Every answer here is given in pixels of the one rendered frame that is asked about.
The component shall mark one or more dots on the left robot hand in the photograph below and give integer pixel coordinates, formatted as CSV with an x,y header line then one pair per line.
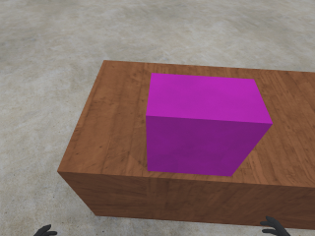
x,y
43,231

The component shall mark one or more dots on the pedestal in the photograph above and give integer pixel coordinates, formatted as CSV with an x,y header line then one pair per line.
x,y
106,161

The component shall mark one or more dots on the right robot hand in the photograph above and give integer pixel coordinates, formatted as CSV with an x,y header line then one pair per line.
x,y
278,231

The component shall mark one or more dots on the carton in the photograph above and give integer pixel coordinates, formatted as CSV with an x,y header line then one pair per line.
x,y
203,125

